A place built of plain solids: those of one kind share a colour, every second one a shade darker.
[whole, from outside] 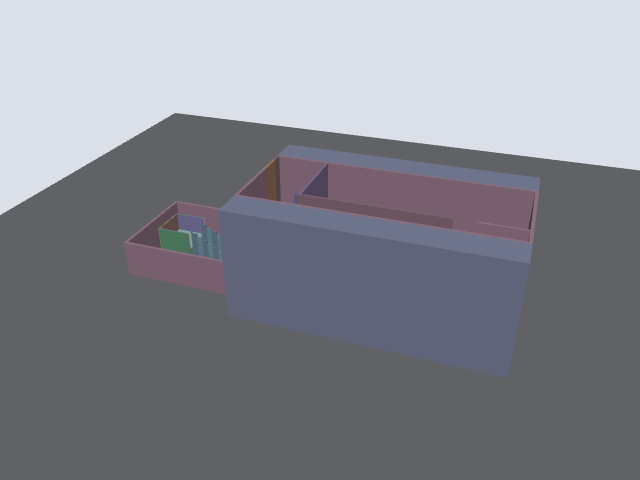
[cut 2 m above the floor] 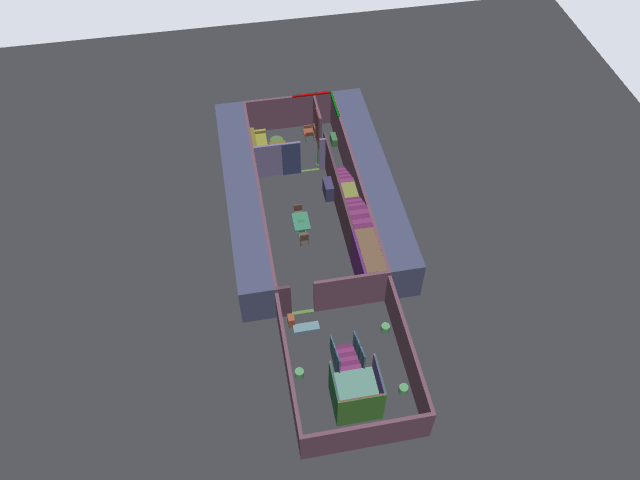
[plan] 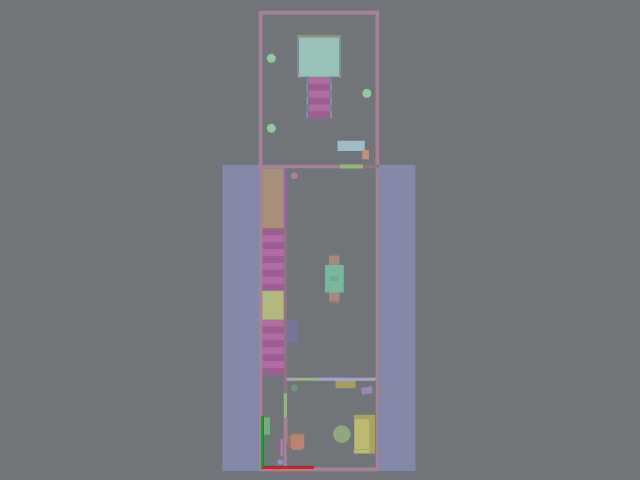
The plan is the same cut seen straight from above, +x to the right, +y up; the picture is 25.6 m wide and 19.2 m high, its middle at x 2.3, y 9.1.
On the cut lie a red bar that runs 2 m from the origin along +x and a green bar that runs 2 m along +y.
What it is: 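A terraced town house, two up and two down, 4.5 m between the party walls, 12.0 m deep; a hall 0.85 m wide; a stair of 18 risers of 152 mm on goings of 277 mm, 0.85 m wide, straight between the party wall and the hall's partition, arriving straight on the upper floor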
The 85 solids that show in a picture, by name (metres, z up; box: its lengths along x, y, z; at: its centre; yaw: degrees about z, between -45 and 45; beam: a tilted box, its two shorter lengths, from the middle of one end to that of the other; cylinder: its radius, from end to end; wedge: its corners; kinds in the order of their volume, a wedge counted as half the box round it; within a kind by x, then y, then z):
{
 "neighbour_1": {"box": [1.46, 12.25, 5.38], "at": [-0.87, 5.98, 2.64]},
 "neighbour_2": {"box": [1.46, 12.25, 5.38], "at": [5.39, 5.98, 2.64]},
 "wall_1": {"box": [0.15, 12.27, 5.38], "at": [-0.07, 5.98, 2.64]},
 "wall_2": {"box": [0.15, 6.3, 1.85], "at": [-0.07, 15.12, 0.88]},
 "wall_3": {"box": [0.12, 2.0, 5.38], "at": [0.91, 1.0, 2.64]},
 "wall_4": {"box": [0.12, 6.59, 5.38], "at": [0.91, 6.27, 2.64]},
 "wall_5": {"box": [3.22, 0.15, 5.38], "at": [1.46, 12.04, 2.64]},
 "wall_6": {"box": [4.82, 0.15, 5.38], "at": [2.26, -0.07, 2.64]},
 "wall_7": {"box": [4.82, 0.15, 1.85], "at": [2.26, 18.19, 0.88]},
 "wall_8": {"box": [0.65, 0.15, 5.38], "at": [4.35, 12.04, 2.64]},
 "wall_9": {"box": [0.15, 12.27, 5.38], "at": [4.6, 5.98, 2.64]},
 "wall_10": {"box": [0.15, 6.3, 1.85], "at": [4.6, 15.12, 0.88]},
 "tread_1": {"box": [0.85, 0.28, 0.2], "at": [0.43, 3.84, 0.05]},
 "tread_2": {"box": [0.85, 0.28, 0.35], "at": [0.43, 4.12, 0.13]},
 "tread_3": {"box": [0.85, 0.28, 0.5], "at": [0.43, 4.4, 0.2]},
 "tread_4": {"box": [0.85, 0.28, 0.66], "at": [0.43, 4.67, 0.28]},
 "tread_5": {"box": [0.85, 0.28, 0.81], "at": [0.43, 4.95, 0.35]},
 "tread_6": {"box": [0.85, 0.28, 0.96], "at": [0.43, 5.23, 0.43]},
 "tread_7": {"box": [0.85, 0.28, 1.11], "at": [0.43, 5.5, 0.51]},
 "tread_8": {"box": [0.85, 0.28, 1.26], "at": [0.43, 5.78, 0.58]},
 "tread_9": {"box": [0.85, 0.28, 1.41], "at": [0.43, 7.21, 0.66]},
 "tread_10": {"box": [0.85, 0.28, 1.57], "at": [0.43, 7.49, 0.73]},
 "tread_11": {"box": [0.85, 0.28, 1.72], "at": [0.43, 7.77, 0.81]},
 "tread_12": {"box": [0.85, 0.28, 1.87], "at": [0.43, 8.04, 0.88]},
 "tread_13": {"box": [0.85, 0.28, 2.02], "at": [0.43, 8.32, 0.96]},
 "tread_14": {"box": [0.85, 0.28, 2.17], "at": [0.43, 8.6, 1.04]},
 "tread_15": {"box": [0.85, 0.28, 2.32], "at": [0.43, 8.87, 1.11]},
 "tread_16": {"box": [0.85, 0.28, 2.47], "at": [0.43, 9.15, 1.19]},
 "tread_17": {"box": [0.85, 0.28, 2.63], "at": [0.43, 9.43, 1.26]},
 "tread_18": {"box": [0.85, 0.28, 0.2], "at": [2.26, 14.11, 0.05]},
 "tread_19": {"box": [0.85, 0.28, 0.35], "at": [2.26, 14.38, 0.13]},
 "tread_20": {"box": [0.85, 0.28, 0.5], "at": [2.26, 14.66, 0.2]},
 "tread_21": {"box": [0.85, 0.28, 0.66], "at": [2.26, 14.94, 0.28]},
 "tread_22": {"box": [0.85, 0.28, 0.81], "at": [2.26, 15.21, 0.35]},
 "tread_23": {"box": [0.85, 0.28, 0.96], "at": [2.26, 15.49, 0.43]},
 "under_landing_1": {"box": [0.85, 2.4, 2.68], "at": [0.43, 10.77, 1.29]},
 "plat_1": {"box": [1.65, 1.6, 1.11], "at": [2.26, 16.43, 0.51]},
 "half_landing_1": {"box": [0.85, 1.16, 1.26], "at": [0.43, 6.5, 0.58]},
 "bedroom_front_wall_1": {"box": [3.61, 0.12, 2.7], "at": [2.72, 9.51, 3.98]},
 "kitchen_wall_1": {"box": [0.3, 0.12, 2.68], "at": [1.12, 3.53, 1.29]},
 "kitchen_wall_2": {"box": [2.32, 0.12, 2.68], "at": [3.37, 3.53, 1.29]},
 "sofa_1": {"box": [0.65, 1.24, 0.37], "at": [4.0, 1.33, 0.24]},
 "sofa_2": {"box": [0.86, 0.16, 0.65], "at": [4.07, 0.63, 0.28]},
 "sofa_3": {"box": [0.86, 0.16, 0.65], "at": [4.07, 2.03, 0.28]},
 "sofa_4": {"box": [0.24, 1.56, 0.83], "at": [4.38, 1.33, 0.36]},
 "partition_low_beyond_1": {"box": [0.12, 2.4, 2.68], "at": [0.91, 10.77, 1.29]},
 "dresser_1": {"box": [0.42, 0.9, 0.92], "at": [1.18, 5.46, 0.41]},
 "dresser_2": {"box": [0.42, 0.9, 0.92], "at": [4.31, 10.62, 3.14]},
 "shelf_1": {"box": [0.8, 0.3, 1.95], "at": [3.32, 3.32, 0.93]},
 "back_wall_over_door_1": {"box": [0.97, 0.15, 2.74], "at": [3.55, 12.04, 3.96]},
 "guard_ground_1": {"box": [0.06, 1.6, 2.01], "at": [1.41, 16.43, 0.96]},
 "guard_ground_2": {"box": [0.06, 1.6, 2.01], "at": [3.12, 16.43, 0.96]},
 "piece_1": {"box": [0.06, 0.28, 1.25], "at": [1.79, 14.38, 0.58]},
 "piece_2": {"box": [0.06, 0.28, 1.4], "at": [1.79, 14.66, 0.65]},
 "piece_3": {"box": [0.06, 0.28, 1.56], "at": [1.79, 14.94, 0.73]},
 "piece_4": {"box": [0.06, 0.28, 1.71], "at": [1.79, 15.21, 0.8]},
 "piece_5": {"box": [0.06, 0.28, 1.86], "at": [1.79, 15.49, 0.88]},
 "piece_6": {"box": [0.06, 0.28, 1.4], "at": [2.74, 14.66, 0.65]},
 "piece_7": {"box": [0.06, 0.28, 1.56], "at": [2.74, 14.94, 0.73]},
 "piece_8": {"box": [0.06, 0.28, 1.71], "at": [2.74, 15.21, 0.8]},
 "piece_9": {"box": [0.06, 0.28, 1.86], "at": [2.74, 15.49, 0.88]},
 "guard_far_ground_1": {"box": [1.77, 0.06, 2.01], "at": [2.26, 17.26, 0.96]},
 "guard_whole_1": {"box": [0.06, 1.6, 0.9], "at": [1.44, 16.43, 1.51]},
 "guard_whole_2": {"box": [0.06, 1.6, 0.9], "at": [3.09, 16.43, 1.51]},
 "plant_pot_1": {"cylinder": 0.18, "from": [0.35, 13.57, 0.0], "to": [0.35, 13.57, 0.38]},
 "plant_pot_2": {"cylinder": 0.18, "from": [0.35, 16.37, 0.0], "to": [0.35, 16.37, 0.38]},
 "plant_pot_3": {"cylinder": 0.18, "from": [4.17, 14.97, 0.0], "to": [4.17, 14.97, 0.38]},
 "shoe_rack_1": {"box": [0.3, 0.7, 0.5], "at": [0.15, 1.66, 0.2]},
 "door_leaf_front_room_1": {"box": [0.05, 0.96, 2.07], "at": [1.0, 1.48, 0.98]},
 "door_leaf_kitchen_1": {"box": [0.92, 0.05, 2.07], "at": [2.71, 3.62, 0.98]},
 "yard_step_1": {"box": [1.09, 0.41, 0.2], "at": [3.55, 12.87, 0.05]},
 "guard_far_whole_1": {"box": [1.65, 0.06, 0.9], "at": [2.26, 17.23, 1.51]},
 "meeting_table_1": {"box": [0.75, 1.1, 0.07], "at": [2.87, 7.55, 0.7]},
 "bin_recycle_1": {"box": [0.28, 0.38, 0.55], "at": [4.12, 12.52, 0.23]},
 "radiator_1": {"box": [0.1, 0.7, 0.6], "at": [0.77, 0.8, 0.42]},
 "side_chair_1": {"box": [0.38, 0.08, 0.38], "at": [2.87, 6.61, 0.65]},
 "side_chair_2": {"box": [0.42, 0.42, 0.04], "at": [2.87, 6.85, 0.43]},
 "side_chair_3": {"box": [0.42, 0.42, 0.04], "at": [2.87, 8.25, 0.43]},
 "side_chair_4": {"box": [0.38, 0.08, 0.38], "at": [2.87, 8.49, 0.65]},
 "box_cardboard_1": {"box": [0.44, 0.28, 0.26], "at": [4.17, 3.08, 0.08], "yaw": 10.3},
 "armchair_shell_1": {"box": [0.54, 0.55, 0.1], "at": [1.4, 1.04, 0.4]},
 "threshold_1": {"box": [0.13, 0.97, 0.07], "at": [0.91, 2.49, -0.01]},
 "threshold_2": {"box": [0.94, 0.13, 0.07], "at": [1.74, 3.53, -0.01]},
 "threshold_3": {"box": [0.95, 0.16, 0.08], "at": [3.55, 12.04, -0.01]},
 "coffee_table_1": {"cylinder": 0.35, "from": [3.17, 1.33, 0.33], "to": [3.17, 1.33, 0.4]}
}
